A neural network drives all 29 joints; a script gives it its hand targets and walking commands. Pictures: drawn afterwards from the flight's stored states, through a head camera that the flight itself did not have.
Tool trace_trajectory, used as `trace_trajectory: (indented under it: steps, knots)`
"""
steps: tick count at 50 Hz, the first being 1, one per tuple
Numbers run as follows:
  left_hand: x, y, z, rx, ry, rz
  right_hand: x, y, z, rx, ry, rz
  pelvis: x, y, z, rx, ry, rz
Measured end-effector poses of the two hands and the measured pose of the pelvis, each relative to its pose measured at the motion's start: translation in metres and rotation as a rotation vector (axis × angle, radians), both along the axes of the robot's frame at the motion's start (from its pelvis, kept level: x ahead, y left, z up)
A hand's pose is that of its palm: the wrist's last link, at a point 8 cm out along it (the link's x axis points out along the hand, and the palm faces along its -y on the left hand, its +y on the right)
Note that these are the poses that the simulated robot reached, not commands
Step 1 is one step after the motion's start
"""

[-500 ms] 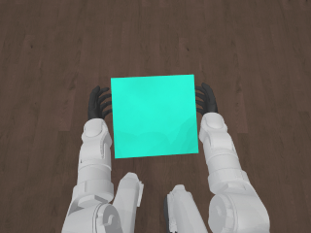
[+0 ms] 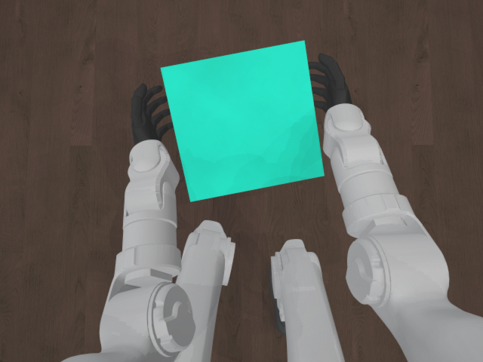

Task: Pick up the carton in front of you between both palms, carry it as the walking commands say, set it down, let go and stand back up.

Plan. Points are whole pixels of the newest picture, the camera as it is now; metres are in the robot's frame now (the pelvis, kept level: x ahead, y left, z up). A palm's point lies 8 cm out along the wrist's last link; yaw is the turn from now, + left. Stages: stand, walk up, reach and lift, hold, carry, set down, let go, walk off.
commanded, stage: set down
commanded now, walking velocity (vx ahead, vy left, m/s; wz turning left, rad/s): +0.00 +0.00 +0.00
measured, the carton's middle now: (241, 126) +0.49 +0.07 -0.22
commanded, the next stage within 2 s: none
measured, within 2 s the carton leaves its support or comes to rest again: rests again in 1.12 s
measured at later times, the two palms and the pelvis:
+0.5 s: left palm (167, 145) +0.44 +0.21 -0.25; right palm (308, 110) +0.55 -0.06 -0.26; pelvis -0.02 -0.01 -0.10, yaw +2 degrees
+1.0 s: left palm (166, 143) +0.44 +0.22 -0.26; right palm (306, 109) +0.55 -0.06 -0.27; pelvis -0.02 -0.02 -0.12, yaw +4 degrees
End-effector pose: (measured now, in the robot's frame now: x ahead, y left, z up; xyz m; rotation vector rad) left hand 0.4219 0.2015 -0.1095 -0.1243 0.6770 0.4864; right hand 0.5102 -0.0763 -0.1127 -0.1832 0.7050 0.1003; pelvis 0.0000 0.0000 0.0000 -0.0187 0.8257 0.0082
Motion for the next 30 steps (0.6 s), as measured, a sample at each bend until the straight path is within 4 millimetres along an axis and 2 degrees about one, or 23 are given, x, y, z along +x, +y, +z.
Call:
trace_trajectory:
  steps: [13,22,26,30]
  knots:
    - [0.002,0.007,-0.075,0.010,0.038,0.038,0.019,0.012,-0.072,-0.017,0.029,0.083,-0.021,-0.005,-0.055,0.016,-0.032,-0.008]
    - [0.009,0.005,-0.130,0.009,0.076,0.039,0.035,0.011,-0.131,-0.033,0.059,0.128,-0.024,-0.012,-0.087,0.042,-0.041,-0.019]
    - [0.018,0.013,-0.140,0.037,0.097,0.025,0.041,0.017,-0.154,-0.019,0.071,0.155,-0.022,-0.016,-0.097,0.057,-0.048,-0.027]
    - [0.016,0.018,-0.146,0.040,0.118,0.052,0.047,0.026,-0.159,0.019,0.064,0.184,-0.016,-0.019,-0.104,0.079,-0.037,-0.030]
